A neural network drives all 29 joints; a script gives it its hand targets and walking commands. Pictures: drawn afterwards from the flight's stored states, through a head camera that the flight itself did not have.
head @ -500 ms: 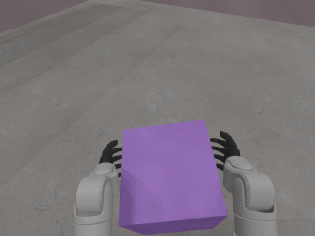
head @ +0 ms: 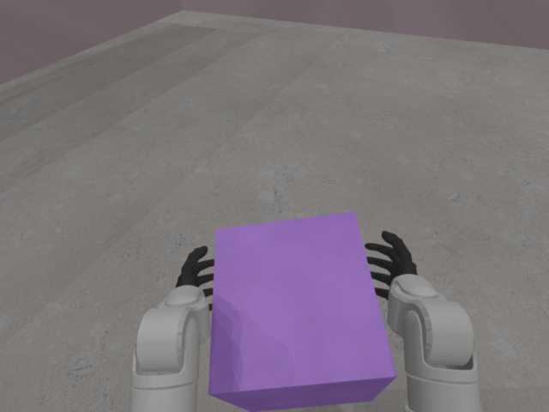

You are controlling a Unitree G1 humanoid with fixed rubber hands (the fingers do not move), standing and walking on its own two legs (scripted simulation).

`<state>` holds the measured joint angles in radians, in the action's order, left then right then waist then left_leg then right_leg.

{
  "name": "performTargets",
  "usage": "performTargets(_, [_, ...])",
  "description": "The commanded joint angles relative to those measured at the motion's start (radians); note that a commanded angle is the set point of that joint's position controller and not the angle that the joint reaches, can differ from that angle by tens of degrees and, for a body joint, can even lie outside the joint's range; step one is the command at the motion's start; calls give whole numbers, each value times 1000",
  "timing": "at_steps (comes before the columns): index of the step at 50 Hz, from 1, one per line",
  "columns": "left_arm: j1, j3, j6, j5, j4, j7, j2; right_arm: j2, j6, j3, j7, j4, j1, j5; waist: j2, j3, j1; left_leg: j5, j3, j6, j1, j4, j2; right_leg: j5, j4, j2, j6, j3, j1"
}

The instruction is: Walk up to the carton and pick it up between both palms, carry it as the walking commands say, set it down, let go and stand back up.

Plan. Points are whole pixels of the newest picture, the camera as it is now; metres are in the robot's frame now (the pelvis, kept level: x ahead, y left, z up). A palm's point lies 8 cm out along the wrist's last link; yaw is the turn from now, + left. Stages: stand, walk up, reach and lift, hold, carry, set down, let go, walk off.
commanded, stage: carry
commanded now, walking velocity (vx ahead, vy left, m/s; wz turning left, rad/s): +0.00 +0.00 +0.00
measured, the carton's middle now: (298, 320) +0.27 -0.02 +0.00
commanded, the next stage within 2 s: hold in 0.22 s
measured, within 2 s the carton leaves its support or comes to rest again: neither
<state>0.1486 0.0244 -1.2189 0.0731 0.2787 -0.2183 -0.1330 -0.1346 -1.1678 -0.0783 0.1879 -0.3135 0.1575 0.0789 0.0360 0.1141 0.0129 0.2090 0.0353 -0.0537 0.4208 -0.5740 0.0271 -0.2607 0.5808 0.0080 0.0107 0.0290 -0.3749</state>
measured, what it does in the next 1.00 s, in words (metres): stands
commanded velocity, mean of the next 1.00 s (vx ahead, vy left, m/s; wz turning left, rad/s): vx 0.00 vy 0.00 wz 0.00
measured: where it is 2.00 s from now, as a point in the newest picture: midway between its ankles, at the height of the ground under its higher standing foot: outside the picture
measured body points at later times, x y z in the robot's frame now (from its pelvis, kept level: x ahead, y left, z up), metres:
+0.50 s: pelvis +0.00 +0.01 +0.00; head +0.00 +0.01 +0.45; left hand +0.29 +0.14 +0.02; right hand +0.28 -0.15 +0.02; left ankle +0.05 +0.09 -0.73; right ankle +0.02 -0.12 -0.73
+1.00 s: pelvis -0.02 +0.00 +0.00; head -0.09 -0.01 +0.45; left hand +0.30 +0.12 +0.06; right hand +0.29 -0.16 +0.05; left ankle +0.05 +0.09 -0.73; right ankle +0.02 -0.12 -0.73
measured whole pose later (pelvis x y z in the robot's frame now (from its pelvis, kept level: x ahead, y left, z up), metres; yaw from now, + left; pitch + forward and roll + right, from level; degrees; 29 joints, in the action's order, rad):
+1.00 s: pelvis -0.02 +0.00 +0.00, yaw +0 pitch -6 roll +0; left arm 0.45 0.19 -0.70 0.25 -0.53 -0.17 -0.14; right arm -0.15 -0.70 -0.30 0.13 0.48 0.42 0.28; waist 0.03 0.05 0.01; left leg 0.18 0.02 -0.04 0.25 -0.54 0.03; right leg -0.24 0.56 0.00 0.00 0.03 -0.21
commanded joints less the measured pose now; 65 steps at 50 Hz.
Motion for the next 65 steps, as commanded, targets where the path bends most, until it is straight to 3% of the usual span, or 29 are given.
performTargets(1, [542, -514, 84, -323, 203, 192, -899, -923, 12, 537, -172, -65, 421, -313, 6, 284, -23, -38, -182, -15, -141, 155, -163, 4, -85, 76, -45, -72, 84])
performTargets(5, [559, -539, 92, -339, 225, 196, -940, -952, 23, 553, -176, -108, 443, -323, -25, 261, -19, -48, -180, -2, -136, 164, -160, 22, -94, 82, -42, -76, 83])
performTargets(6, [576, -478, 112, -296, 134, 202, -868, -902, 40, 485, -184, 16, 435, -280, -22, 266, -19, -66, -190, -5, -141, 170, -164, 29, -91, 82, -38, -73, 83])
performTargets(7, [567, -515, 110, -323, 198, 205, -918, -945, 46, 540, -187, -93, 464, -321, -15, 264, -20, -18, -195, -8, -123, 186, -164, 7, -79, 83, -41, -73, 88])
performTargets(9, [536, -439, 121, -270, 53, 206, -841, -863, 51, 450, -183, 86, 393, -247, -23, 250, -18, 59, -193, -11, -110, 191, -158, -17, -86, 78, -49, -72, 77])
performTargets(11, [572, -521, 121, -331, 213, 206, -930, -956, 51, 554, -180, -101, 463, -317, -66, 266, -21, 44, -181, -12, -102, 171, -158, -11, -97, 89, -54, -74, 97])
performTargets(12, [369, -170, 253, -19, -138, 225, -580, -605, 188, 203, -219, 249, 351, -12, -145, -87, -26, 101, -183, 26, -265, 171, 58, -69, -203, -50, -62, -131, 102])
performTargets(13, [414, -101, 324, -63, -489, 232, -548, -478, 255, 159, -222, 600, 330, -32, -137, -29, 9, -6, -180, 28, -335, 142, 41, 36, -187, -51, -44, -127, 101])
performTargets(14, [435, -161, 389, -77, -520, 244, -556, -516, 322, 231, -231, 635, 317, -49, -118, 33, 13, -105, -168, 23, -374, 132, 37, 138, -173, -48, -21, -124, 132])
performTargets(16, [421, -342, 489, -132, -247, 270, -672, -667, 423, 419, -264, 372, 260, -113, -28, 174, -30, -277, -159, 31, -384, 136, 22, 324, -129, -54, 3, -130, 219])
performTargets(17, [525, -438, 523, -170, -207, 298, -753, -727, 463, 456, -277, 281, 372, -148, -51, 251, 18, -330, -159, 34, -389, 102, 36, 399, -106, -68, 9, -120, 245])
performTargets(20, [693, -550, 579, -247, -147, 347, -943, -921, 519, 579, -305, 160, 626, -241, -75, 510, 38, -501, -166, 47, -498, 57, 45, 576, -82, -88, -8, -129, 326])
performTargets(22, [649, -567, 568, -243, -186, 358, -990, -960, 520, 628, -320, 144, 652, -258, -13, 531, 6, -497, -176, 56, -514, 64, 44, 467, -94, -95, -21, -130, 308])
performTargets(23, [694, -587, 575, -265, -159, 362, -987, -954, 519, 618, -325, 143, 650, -255, -9, 554, 35, -429, -174, 66, -531, 63, 40, 411, -102, -97, -29, -121, 294])
performTargets(27, [633, -454, 532, -171, -392, 358, -931, -871, 472, 455, -353, 477, 523, -144, 31, 301, 41, -208, -185, 73, -487, 136, 13, 158, -154, -88, -63, -105, 188])
performTargets(30, [667, -362, 508, -124, -588, 358, -944, -792, 474, 358, -384, 562, 646, -110, 30, 79, 50, 131, -205, 62, -329, 224, -29, -32, -135, -103, -62, -85, 178])
performTargets(32, [651, -288, 508, -83, -681, 365, -968, -820, 479, 357, -400, 590, 733, -118, 32, 26, 1, 186, -196, 45, -271, 244, -26, -62, -131, -99, -49, -89, 206])
performTargets(34, [794, -266, 532, -85, -655, 372, -994, -854, 488, 331, -425, 624, 858, -121, 61, 38, 19, 289, -200, 51, -261, 246, -29, -125, -121, -100, -46, -86, 186])
performTargets(36, [835, -275, 561, -104, -674, 393, -1056, -921, 521, 393, -445, 546, 1008, -162, 7, 141, -15, 228, -206, 47, -305, 209, -30, -98, -112, -96, -39, -91, 188])
performTargets(37, [931, -312, 578, -128, -636, 408, -1083, -966, 525, 375, -443, 588, 991, -152, 18, 199, 19, 207, -203, 52, -334, 195, -18, -96, -128, -86, -49, -100, 185])
performTargets(43, [1047, -268, 601, -120, -709, 437, -1107, -1004, 548, 309, -454, 708, 1069, -125, -4, 228, 39, 226, -200, 65, -382, 196, -22, -137, -143, -78, -54, -88, 145])
performTargets(46, [933, -165, 588, -69, -845, 447, -1086, -1049, 544, 316, -454, 759, 1081, -129, -60, 205, -46, 130, -158, 47, -398, 170, 15, -141, -174, -67, -44, -93, 134])
performTargets(47, [911, -170, 582, -68, -861, 453, -1107, -1041, 539, 295, -456, 779, 1043, -116, -71, 179, -5, 122, -176, 50, -407, 176, -1, -118, -163, -70, -43, -97, 115])
performTargets(51, [886, -121, 585, -32, -883, 475, -1060, -1058, 539, 262, -456, 826, 1007, -100, -72, 156, -41, 47, -143, 45, -419, 179, 28, -94, -193, -68, -34, -90, 117])
performTargets(52, [901, -137, 585, -44, -860, 477, -1067, -1060, 540, 262, -457, 811, 1008, -99, -101, 163, -15, 33, -143, 48, -433, 179, 25, -76, -193, -69, -31, -89, 116])
performTargets(53, [754, -90, 579, 11, -846, 472, -1165, -1137, 543, 264, -485, 808, 969, -39, -69, 263, -93, -64, -148, 14, -454, 135, -5, -21, -181, -66, -66, -134, 130])
performTargets(54, [767, -140, 584, -21, -782, 476, -1171, -1127, 541, 241, -483, 806, 911, -30, -92, 275, -36, -121, -165, 14, -471, 140, -17, 63, -160, -79, -63, -126, 139])
performTargets(58, [798, -144, 618, -28, -740, 488, -1139, -1136, 578, 240, -485, 783, 923, -34, -101, 295, -60, -191, -145, 18, -494, 107, 4, 81, -170, -70, -63, -140, 96])
performTargets(65, [870, -82, 685, 38, -812, 466, -1064, -1083, 650, 118, -494, 952, 902, 31, -35, 186, -70, -2, -145, 28, -400, 102, -5, -81, -134, -78, -74, -138, -12])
